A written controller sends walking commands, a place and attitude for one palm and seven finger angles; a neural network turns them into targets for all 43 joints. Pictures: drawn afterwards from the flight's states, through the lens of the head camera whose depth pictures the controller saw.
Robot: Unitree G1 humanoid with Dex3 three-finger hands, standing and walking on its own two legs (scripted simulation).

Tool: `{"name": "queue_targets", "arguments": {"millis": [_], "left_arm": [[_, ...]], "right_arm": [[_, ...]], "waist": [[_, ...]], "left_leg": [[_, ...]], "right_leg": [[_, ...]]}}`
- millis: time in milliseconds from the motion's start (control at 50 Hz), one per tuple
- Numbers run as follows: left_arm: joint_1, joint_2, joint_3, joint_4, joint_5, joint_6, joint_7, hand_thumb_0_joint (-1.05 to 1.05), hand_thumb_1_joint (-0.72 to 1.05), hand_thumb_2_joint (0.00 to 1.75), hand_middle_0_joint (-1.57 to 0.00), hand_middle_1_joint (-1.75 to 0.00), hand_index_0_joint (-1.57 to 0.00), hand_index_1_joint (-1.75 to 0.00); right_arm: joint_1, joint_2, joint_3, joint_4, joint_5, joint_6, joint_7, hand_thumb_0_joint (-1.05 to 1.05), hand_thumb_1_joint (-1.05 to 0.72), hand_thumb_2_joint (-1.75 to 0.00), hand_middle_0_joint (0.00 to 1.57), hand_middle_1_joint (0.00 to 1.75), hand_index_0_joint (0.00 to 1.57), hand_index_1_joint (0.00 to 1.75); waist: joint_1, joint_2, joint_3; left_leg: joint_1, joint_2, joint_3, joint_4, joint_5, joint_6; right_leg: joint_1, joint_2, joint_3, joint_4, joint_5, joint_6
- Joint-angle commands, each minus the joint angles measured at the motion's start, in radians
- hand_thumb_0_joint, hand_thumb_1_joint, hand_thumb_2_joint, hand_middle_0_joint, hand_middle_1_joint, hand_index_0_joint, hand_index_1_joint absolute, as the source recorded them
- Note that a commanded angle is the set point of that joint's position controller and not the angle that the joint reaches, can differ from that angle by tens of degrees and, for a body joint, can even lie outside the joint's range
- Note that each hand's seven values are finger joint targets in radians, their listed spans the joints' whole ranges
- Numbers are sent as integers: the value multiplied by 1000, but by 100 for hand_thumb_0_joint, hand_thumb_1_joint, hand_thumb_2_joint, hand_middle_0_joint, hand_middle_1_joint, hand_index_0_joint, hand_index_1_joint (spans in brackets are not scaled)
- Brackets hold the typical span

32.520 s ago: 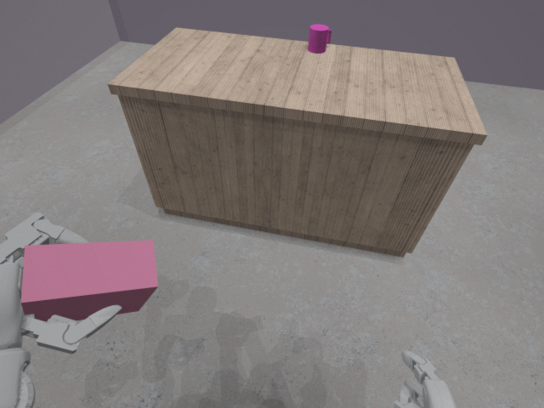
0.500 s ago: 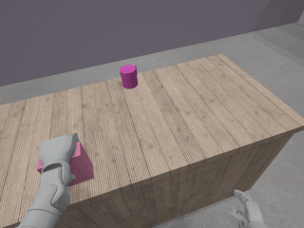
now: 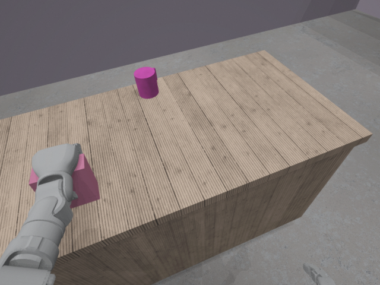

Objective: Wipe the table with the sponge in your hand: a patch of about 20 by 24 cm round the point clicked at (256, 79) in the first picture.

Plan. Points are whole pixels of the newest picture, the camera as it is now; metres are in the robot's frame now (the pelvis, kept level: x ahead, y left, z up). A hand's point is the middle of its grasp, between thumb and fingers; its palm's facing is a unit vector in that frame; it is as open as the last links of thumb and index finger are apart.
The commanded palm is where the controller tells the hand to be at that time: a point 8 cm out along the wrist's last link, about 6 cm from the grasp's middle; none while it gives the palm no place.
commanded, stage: wipe forward along the first lane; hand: left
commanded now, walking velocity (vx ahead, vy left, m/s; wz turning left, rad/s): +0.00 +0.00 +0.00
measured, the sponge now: (71, 188) +0.32 +0.33 -0.01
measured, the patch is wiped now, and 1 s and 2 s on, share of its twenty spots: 0.30 0.50 0.50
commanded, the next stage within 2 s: slide across to the middle lane in 0.80 s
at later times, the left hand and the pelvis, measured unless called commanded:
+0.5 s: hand (66, 154) +0.39 +0.35 +0.03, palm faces -0.14 +0.02 -0.99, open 9.8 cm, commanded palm +0.39 +0.34 +0.07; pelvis +0.01 +0.01 -0.01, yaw +0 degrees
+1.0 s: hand (65, 142) +0.44 +0.38 +0.03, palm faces -0.15 +0.04 -0.99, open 9.8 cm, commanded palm +0.43 +0.34 +0.07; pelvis +0.02 +0.03 -0.01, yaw -1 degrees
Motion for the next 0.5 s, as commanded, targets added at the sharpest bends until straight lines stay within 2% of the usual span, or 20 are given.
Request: {"name": "queue_targets", "arguments": {"millis": [0, 40, 60, 80, 100, 140, 160, 200, 220, 240, 260, 280, 300, 320, 340, 360, 420, 440, 460, 480], "left_arm": [[-290, 226, 60, -7, 8, -18, 41, 0, 10, 130, -120, -160, -120, -160], [-313, 223, 51, 11, 9, -25, 46, 0, 10, 130, -120, -160, -120, -160], [-324, 265, 91, 30, 11, -28, 51, 0, 10, 130, -120, -160, -120, -160], [-351, 238, 54, 34, 15, -30, 52, 0, 10, 130, -120, -160, -120, -160], [-368, 239, 51, 53, 19, -32, 53, 0, 10, 130, -120, -160, -120, -160], [-386, 258, 58, 77, 20, -30, 57, 0, 10, 130, -120, -160, -120, -160], [-409, 292, 88, 79, 20, -35, 59, 0, 10, 130, -120, -160, -120, -160], [-425, 271, 58, 103, 25, -39, 59, 0, 10, 130, -120, -160, -120, -160], [-411, 299, 80, 125, 28, -36, 60, 0, 10, 130, -120, -160, -120, -160], [-444, 286, 56, 127, 29, -35, 59, 0, 10, 130, -120, -160, -120, -160], [-465, 315, 87, 129, 27, -41, 59, 0, 10, 130, -120, -160, -120, -160], [-478, 308, 66, 136, 27, -40, 58, 0, 10, 130, -120, -160, -120, -160], [-491, 332, 79, 161, 37, -39, 59, 0, 10, 130, -120, -160, -120, -160], [-503, 320, 62, 168, 37, -37, 57, 0, 10, 130, -120, -160, -120, -160], [-511, 335, 72, 180, 42, -38, 57, 0, 10, 130, -120, -160, -120, -160], [-528, 351, 91, 173, 41, -44, 56, 0, 10, 130, -120, -160, -120, -160], [-517, 346, 76, 197, 49, -45, 52, 0, 10, 130, -120, -160, -120, -160], [-533, 344, 69, 195, 51, -45, 49, 0, 10, 130, -120, -160, -120, -160], [-539, 389, 115, 205, 50, -49, 49, 0, 10, 130, -120, -160, -120, -160], [-541, 370, 87, 213, 49, -48, 47, 0, 10, 130, -120, -160, -120, -160]], "right_arm": [[-64, -121, -39, -126, 2, -43, -12, 0, -90, -90, 20, 30, 20, 30], [-55, -122, -38, -125, 2, -44, -9, 0, -90, -90, 20, 30, 20, 30], [-51, -128, -42, -116, 2, -43, -9, 0, -90, -90, 20, 30, 20, 30], [-42, -125, -40, -116, 1, -42, -8, 0, -90, -90, 20, 30, 20, 30], [-33, -124, -40, -114, 2, -43, -6, 0, -90, -90, 20, 30, 20, 30], [-25, -128, -39, -111, 3, -40, -5, 0, -90, -90, 20, 30, 20, 30], [-23, -132, -42, -104, 3, -40, -6, 0, -90, -90, 20, 30, 20, 30], [-3, -128, -41, -104, 2, -38, -3, 0, -90, -90, 20, 30, 20, 30], [-1, -131, -40, -102, 2, -35, -2, 0, -90, -90, 20, 30, 20, 30], [2, -131, -36, -105, 3, -34, -2, 0, -90, -90, 20, 30, 20, 30], [6, -133, -40, -97, 3, -35, -2, 0, -90, -90, 20, 30, 20, 30], [16, -134, -36, -100, 3, -35, -1, 0, -90, -90, 20, 30, 20, 30], [23, -137, -37, -93, 3, -33, -1, 0, -90, -90, 20, 30, 20, 30], [24, -136, -35, -99, 4, -33, -1, 0, -90, -90, 20, 30, 20, 30], [31, -139, -35, -96, 3, -33, 1, 0, -90, -90, 20, 30, 20, 30], [34, -140, -37, -92, 2, -32, 0, 0, -90, -90, 20, 30, 20, 30], [56, -140, -37, -97, -1, -28, 6, 0, -90, -90, 20, 30, 20, 30], [58, -141, -37, -98, 0, -26, 6, 0, -90, -90, 20, 30, 20, 30], [63, -146, -40, -89, -2, -25, 6, 0, -90, -90, 20, 30, 20, 30], [75, -146, -38, -93, -1, -23, 7, 0, -90, -90, 20, 30, 20, 30]], "waist": [[-38, -147, -174], [-42, -140, -174], [-40, -149, -177], [-50, -128, -182], [-53, -140, -178], [-55, -138, -183], [-56, -124, -195], [-64, -126, -212], [-55, -123, -212], [-69, -125, -205], [-66, -114, -221], [-71, -102, -217], [-76, -115, -215], [-81, -112, -209], [-81, -114, -215], [-76, -90, -236], [-76, -80, -263], [-86, -87, -260], [-76, -87, -274], [-85, -81, -272]], "left_leg": [[38, -37, -27, -43, -56, 46], [27, -36, -26, -38, -58, 46], [24, -34, -31, -38, -57, 47], [24, -34, -26, -32, -55, 48], [18, -32, -28, -31, -60, 48], [12, -31, -27, -29, -64, 48], [13, -29, -27, -25, -55, 48], [8, -28, -24, -17, -47, 50], [0, -29, -25, -17, -49, 49], [-6, -28, -23, -17, -54, 49], [-4, -27, -27, -16, -45, 49], [-5, -27, -26, -14, -47, 51], [-8, -24, -29, -12, -50, 50], [-14, -25, -28, -11, -56, 51], [-13, -22, -29, -11, -56, 50], [-3, -22, -32, -9, -34, 50], [-1, -22, -26, 1, -3, 49], [2, -21, -27, 3, 1, 50], [0, -19, -32, 4, 18, 50], [1, -20, -27, 8, 23, 51]], "right_leg": [[44, -25, 103, -137, -7, 11], [35, -25, 107, -135, -3, 11], [34, -22, 110, -134, -8, 9], [27, -25, 99, -128, -1, 12], [18, -25, 98, -127, -3, 13], [15, -25, 98, -128, -10, 13], [18, -24, 102, -126, 2, 12], [19, -25, 93, -117, 18, 14], [20, -25, 97, -119, 13, 13], [15, -26, 97, -119, 12, 15], [18, -23, 96, -114, 20, 13], [13, -23, 90, -113, 19, 14], [0, -23, 85, -112, 10, 15], [-7, -22, 87, -113, 4, 16], [-11, -22, 84, -112, 1, 15], [-5, -18, 87, -106, 26, 11], [6, -21, 79, -94, 72, 12], [0, -19, 81, -96, 80, 13], [10, -16, 82, -91, 96, 9], [6, -16, 71, -88, 102, 12]]}}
